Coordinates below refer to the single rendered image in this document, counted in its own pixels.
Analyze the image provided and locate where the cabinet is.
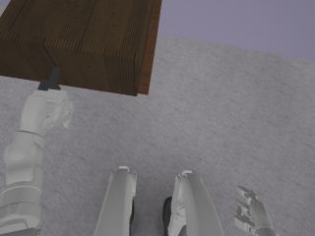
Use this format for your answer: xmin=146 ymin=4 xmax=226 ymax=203
xmin=138 ymin=0 xmax=162 ymax=95

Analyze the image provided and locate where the right robot shin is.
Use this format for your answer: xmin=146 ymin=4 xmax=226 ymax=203
xmin=167 ymin=170 xmax=203 ymax=236

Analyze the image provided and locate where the handle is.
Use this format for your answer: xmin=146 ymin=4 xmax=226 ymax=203
xmin=37 ymin=67 xmax=61 ymax=91

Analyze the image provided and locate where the robot left hand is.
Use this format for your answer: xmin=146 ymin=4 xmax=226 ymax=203
xmin=20 ymin=88 xmax=75 ymax=137

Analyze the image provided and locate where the robot right hand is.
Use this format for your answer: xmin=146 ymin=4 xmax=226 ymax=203
xmin=233 ymin=185 xmax=274 ymax=235

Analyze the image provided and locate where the left robot forearm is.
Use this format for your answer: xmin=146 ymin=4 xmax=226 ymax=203
xmin=0 ymin=131 xmax=45 ymax=234

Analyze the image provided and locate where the robot right foot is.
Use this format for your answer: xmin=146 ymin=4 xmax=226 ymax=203
xmin=162 ymin=197 xmax=179 ymax=236

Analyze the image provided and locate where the drawer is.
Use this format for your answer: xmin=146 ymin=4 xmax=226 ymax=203
xmin=0 ymin=0 xmax=154 ymax=96

